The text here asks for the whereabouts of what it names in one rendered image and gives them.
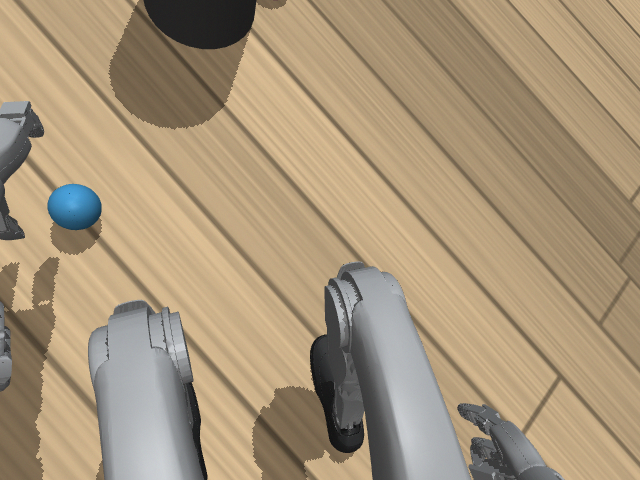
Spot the left robot foot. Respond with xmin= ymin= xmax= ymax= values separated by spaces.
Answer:
xmin=186 ymin=382 xmax=207 ymax=480

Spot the right robot hand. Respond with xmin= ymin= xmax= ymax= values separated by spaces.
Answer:
xmin=457 ymin=403 xmax=547 ymax=480

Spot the left robot hand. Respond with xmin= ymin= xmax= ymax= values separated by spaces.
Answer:
xmin=0 ymin=101 xmax=44 ymax=240

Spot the right robot foot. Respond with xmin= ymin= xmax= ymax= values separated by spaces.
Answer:
xmin=310 ymin=334 xmax=364 ymax=453

